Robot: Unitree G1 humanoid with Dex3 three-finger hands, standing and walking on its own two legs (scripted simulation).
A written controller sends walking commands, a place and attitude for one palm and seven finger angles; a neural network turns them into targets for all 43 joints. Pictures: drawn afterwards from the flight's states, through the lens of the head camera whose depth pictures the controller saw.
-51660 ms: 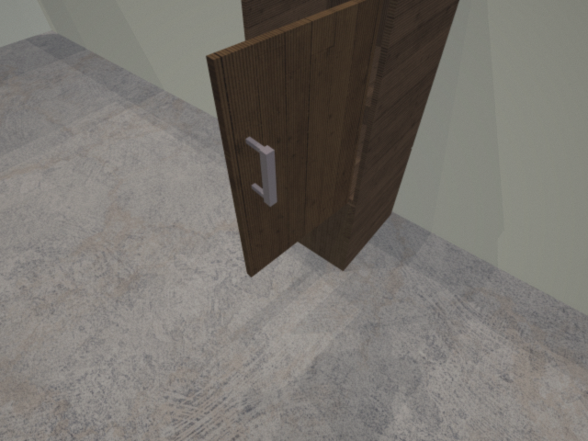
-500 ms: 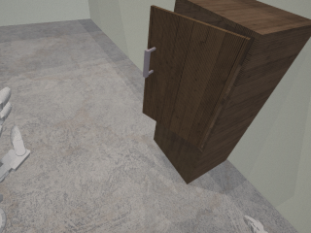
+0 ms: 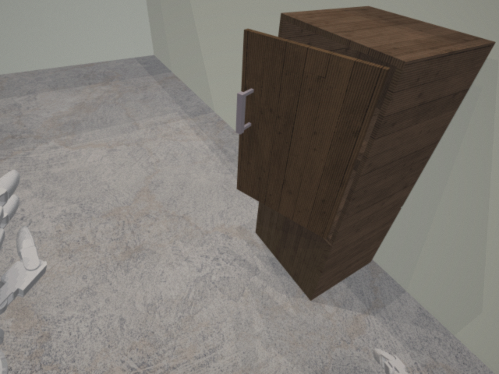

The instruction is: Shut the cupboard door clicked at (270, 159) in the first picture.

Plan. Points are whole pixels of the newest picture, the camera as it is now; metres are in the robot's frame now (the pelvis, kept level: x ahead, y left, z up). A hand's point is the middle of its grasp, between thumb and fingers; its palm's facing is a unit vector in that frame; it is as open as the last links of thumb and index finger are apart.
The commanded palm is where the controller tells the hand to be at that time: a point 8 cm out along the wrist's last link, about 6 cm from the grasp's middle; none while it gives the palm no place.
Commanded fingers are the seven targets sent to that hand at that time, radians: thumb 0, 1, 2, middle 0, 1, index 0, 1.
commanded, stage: stop stepping back and stand still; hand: left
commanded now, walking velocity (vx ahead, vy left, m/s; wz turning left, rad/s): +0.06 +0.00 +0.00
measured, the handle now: (244, 111) +0.86 +0.08 +0.03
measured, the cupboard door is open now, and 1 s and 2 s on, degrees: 20 20 20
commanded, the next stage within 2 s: let the arm hang, fingers relaxed in 0.06 s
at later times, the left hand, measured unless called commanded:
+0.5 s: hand out of the picture +0.02 +0.18 -0.18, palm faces +0.03 -0.99 -0.14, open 6.9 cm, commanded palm none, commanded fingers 0.00 0.90 0.90 -0.20 -0.30 -0.20 -0.30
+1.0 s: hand out of the picture -0.03 +0.17 -0.17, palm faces +0.02 -0.98 -0.19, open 7.4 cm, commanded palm none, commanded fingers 0.00 0.90 0.90 -0.20 -0.30 -0.20 -0.30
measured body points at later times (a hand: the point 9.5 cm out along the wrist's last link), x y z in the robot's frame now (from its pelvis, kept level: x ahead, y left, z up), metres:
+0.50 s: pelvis +0.02 +0.01 +0.00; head +0.02 +0.04 +0.45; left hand +0.02 +0.23 -0.17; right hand +0.05 -0.23 -0.13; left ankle +0.10 +0.08 -0.73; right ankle -0.03 -0.12 -0.73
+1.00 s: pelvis +0.02 +0.01 +0.01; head +0.01 +0.00 +0.46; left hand -0.03 +0.23 -0.15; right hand +0.02 -0.22 -0.16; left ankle +0.10 +0.08 -0.73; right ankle -0.03 -0.12 -0.73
